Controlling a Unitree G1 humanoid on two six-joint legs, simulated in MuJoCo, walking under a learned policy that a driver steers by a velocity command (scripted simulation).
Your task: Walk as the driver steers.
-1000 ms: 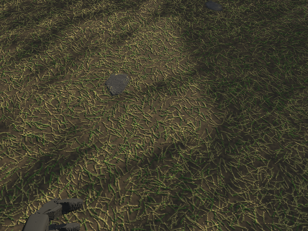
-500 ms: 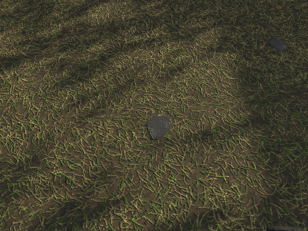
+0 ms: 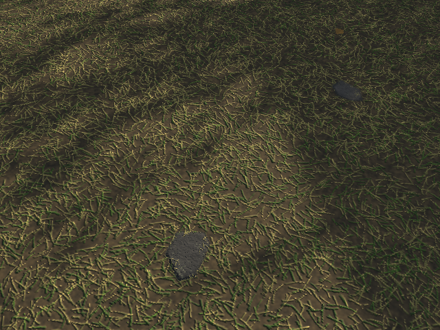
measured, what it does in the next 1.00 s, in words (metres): walks ahead, turning left: right foot, then left foot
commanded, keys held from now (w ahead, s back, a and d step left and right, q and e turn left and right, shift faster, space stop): w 0.16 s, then w+q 0.68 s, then w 0.16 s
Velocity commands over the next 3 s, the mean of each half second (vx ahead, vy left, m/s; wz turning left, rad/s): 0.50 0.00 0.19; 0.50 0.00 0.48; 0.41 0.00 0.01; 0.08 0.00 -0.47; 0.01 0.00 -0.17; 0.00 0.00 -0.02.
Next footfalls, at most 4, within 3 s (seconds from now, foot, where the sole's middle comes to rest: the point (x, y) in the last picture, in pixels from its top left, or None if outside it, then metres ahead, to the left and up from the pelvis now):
0.14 right None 0.25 -0.14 -0.78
0.68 left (174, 318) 0.53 0.11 -0.78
1.18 right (200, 217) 0.88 0.02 -0.78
1.66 left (129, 204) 0.95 0.27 -0.78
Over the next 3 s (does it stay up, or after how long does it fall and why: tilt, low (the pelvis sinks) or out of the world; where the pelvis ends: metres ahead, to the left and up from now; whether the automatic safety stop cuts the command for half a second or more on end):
stays up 0.88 0.11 -0.01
